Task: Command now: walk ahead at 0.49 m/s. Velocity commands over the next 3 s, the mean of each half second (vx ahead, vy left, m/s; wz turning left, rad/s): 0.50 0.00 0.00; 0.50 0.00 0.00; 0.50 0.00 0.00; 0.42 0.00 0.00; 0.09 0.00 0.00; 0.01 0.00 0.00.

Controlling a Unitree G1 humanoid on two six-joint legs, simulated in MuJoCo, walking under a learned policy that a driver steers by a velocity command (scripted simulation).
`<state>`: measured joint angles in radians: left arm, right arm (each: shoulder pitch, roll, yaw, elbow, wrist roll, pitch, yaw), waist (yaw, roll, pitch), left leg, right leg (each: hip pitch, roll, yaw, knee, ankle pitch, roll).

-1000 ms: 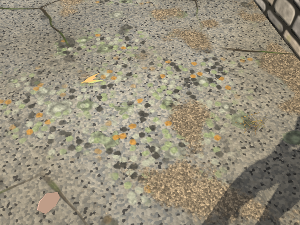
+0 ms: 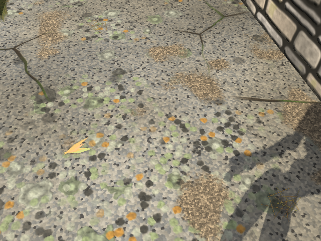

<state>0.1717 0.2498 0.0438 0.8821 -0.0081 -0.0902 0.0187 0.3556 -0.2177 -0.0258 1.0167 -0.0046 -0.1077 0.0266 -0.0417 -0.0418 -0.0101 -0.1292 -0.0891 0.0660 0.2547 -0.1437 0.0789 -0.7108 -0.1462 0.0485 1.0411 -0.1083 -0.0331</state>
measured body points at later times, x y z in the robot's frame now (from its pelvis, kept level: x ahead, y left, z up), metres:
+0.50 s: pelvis +0.28 -0.08 +0.00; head +0.30 -0.09 +0.45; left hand +0.32 +0.18 -0.13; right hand +0.39 -0.35 -0.13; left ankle +0.31 +0.09 -0.66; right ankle +0.29 -0.16 -0.75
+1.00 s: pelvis +0.56 +0.00 -0.01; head +0.58 +0.01 +0.44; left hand +0.62 +0.26 -0.15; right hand +0.64 -0.27 -0.13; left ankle +0.60 +0.08 -0.75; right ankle +0.50 -0.16 -0.65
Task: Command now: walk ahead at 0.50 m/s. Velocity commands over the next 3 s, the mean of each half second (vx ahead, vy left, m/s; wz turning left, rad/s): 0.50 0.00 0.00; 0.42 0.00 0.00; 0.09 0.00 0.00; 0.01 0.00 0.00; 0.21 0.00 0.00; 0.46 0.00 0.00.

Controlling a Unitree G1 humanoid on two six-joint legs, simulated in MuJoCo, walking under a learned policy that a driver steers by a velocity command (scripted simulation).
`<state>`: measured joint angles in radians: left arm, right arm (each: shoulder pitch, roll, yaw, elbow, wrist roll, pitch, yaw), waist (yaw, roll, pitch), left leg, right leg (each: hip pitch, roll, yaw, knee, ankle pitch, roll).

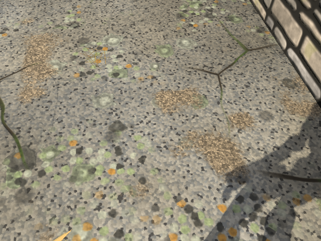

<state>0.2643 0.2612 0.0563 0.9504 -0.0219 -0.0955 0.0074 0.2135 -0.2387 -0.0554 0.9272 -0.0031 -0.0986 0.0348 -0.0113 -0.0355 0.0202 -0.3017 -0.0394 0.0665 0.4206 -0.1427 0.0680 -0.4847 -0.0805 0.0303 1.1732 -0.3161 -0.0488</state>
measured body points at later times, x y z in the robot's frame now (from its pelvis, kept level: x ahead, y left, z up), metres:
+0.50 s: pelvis +0.28 -0.06 -0.01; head +0.31 -0.07 +0.44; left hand +0.44 +0.19 -0.12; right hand +0.27 -0.32 -0.16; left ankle +0.11 +0.08 -0.65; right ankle +0.36 -0.15 -0.74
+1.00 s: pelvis +0.53 -0.02 -0.02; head +0.57 +0.00 +0.43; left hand +0.52 +0.25 -0.17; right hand +0.72 -0.26 -0.12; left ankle +0.66 +0.08 -0.74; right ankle +0.38 -0.15 -0.70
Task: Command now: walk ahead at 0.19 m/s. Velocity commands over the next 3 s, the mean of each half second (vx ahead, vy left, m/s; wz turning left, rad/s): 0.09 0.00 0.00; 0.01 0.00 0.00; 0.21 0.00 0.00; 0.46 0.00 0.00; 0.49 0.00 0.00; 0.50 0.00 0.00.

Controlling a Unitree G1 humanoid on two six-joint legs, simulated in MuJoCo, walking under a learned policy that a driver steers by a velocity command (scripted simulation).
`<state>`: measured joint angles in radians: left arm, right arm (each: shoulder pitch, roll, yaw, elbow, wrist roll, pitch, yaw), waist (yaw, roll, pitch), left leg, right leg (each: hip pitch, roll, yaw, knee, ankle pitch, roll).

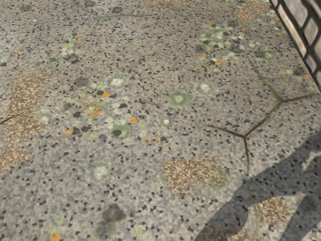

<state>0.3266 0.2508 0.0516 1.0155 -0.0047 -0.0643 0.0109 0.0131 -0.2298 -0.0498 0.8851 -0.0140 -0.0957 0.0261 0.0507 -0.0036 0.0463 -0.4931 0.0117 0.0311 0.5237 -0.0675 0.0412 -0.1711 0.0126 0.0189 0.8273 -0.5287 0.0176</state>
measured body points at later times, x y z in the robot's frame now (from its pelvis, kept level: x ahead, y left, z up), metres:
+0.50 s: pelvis +0.09 +0.00 +0.01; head +0.10 -0.01 +0.46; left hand +0.12 +0.25 -0.13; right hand +0.17 -0.25 -0.13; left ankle +0.12 +0.10 -0.72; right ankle +0.09 -0.14 -0.72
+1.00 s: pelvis +0.11 -0.01 +0.01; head +0.12 -0.01 +0.46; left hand +0.14 +0.24 -0.14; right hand +0.17 -0.26 -0.14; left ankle +0.12 +0.10 -0.72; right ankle +0.09 -0.14 -0.72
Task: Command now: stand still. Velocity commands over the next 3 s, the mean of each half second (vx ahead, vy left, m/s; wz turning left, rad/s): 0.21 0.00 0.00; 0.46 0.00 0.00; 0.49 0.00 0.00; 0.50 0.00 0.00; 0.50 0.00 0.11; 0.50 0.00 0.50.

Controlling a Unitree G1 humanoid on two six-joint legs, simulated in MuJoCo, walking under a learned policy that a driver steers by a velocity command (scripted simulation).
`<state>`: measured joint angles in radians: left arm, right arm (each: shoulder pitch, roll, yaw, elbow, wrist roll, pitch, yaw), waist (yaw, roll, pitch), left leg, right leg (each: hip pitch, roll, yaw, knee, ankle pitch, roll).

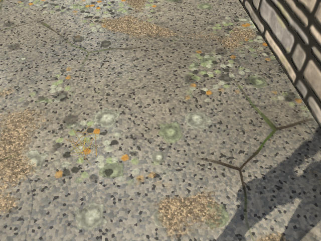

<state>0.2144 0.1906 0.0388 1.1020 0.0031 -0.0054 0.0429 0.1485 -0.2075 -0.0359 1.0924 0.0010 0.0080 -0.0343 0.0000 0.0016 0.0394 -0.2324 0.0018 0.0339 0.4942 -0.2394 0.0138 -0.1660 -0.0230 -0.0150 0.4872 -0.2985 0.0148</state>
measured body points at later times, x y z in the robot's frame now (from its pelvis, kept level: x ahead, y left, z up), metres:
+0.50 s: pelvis +0.07 -0.03 +0.00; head +0.08 -0.04 +0.45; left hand +0.01 +0.21 -0.14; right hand +0.15 -0.29 -0.15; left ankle +0.06 +0.10 -0.66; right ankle +0.00 -0.12 -0.74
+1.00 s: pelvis +0.34 +0.03 +0.00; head +0.36 +0.03 +0.45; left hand +0.44 +0.30 -0.13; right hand +0.39 -0.23 -0.14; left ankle +0.37 +0.11 -0.74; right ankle +0.34 -0.13 -0.65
